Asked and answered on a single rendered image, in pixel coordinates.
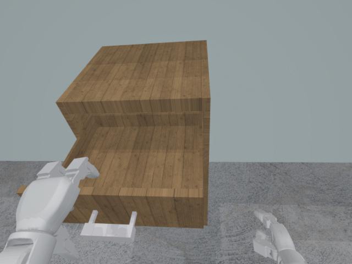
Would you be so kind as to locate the right robot forearm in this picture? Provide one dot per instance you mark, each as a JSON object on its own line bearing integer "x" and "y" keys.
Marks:
{"x": 289, "y": 256}

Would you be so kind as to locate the drawer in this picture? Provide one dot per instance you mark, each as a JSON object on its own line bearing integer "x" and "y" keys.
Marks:
{"x": 149, "y": 163}

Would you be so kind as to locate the handle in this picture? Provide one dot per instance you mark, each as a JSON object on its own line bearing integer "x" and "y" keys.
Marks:
{"x": 109, "y": 232}

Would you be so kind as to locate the left robot forearm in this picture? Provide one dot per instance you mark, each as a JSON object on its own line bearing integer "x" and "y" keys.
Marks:
{"x": 28, "y": 247}

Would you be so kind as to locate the left robot hand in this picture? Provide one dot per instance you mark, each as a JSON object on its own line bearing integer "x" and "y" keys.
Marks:
{"x": 47, "y": 201}

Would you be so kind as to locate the right robot hand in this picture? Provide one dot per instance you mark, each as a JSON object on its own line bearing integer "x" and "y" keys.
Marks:
{"x": 269, "y": 244}

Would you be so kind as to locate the cabinet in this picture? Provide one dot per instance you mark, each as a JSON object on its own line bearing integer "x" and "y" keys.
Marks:
{"x": 170, "y": 77}

